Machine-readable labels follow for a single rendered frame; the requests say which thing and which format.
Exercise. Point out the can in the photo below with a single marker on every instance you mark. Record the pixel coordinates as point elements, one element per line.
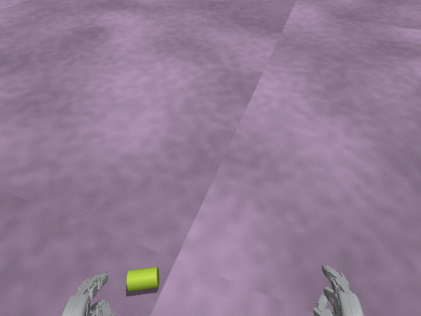
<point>139,279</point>

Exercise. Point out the right robot hand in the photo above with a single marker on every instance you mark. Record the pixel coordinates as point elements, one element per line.
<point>344,302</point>

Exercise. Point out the left robot hand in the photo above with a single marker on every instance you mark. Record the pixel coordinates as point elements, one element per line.
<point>79,304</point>

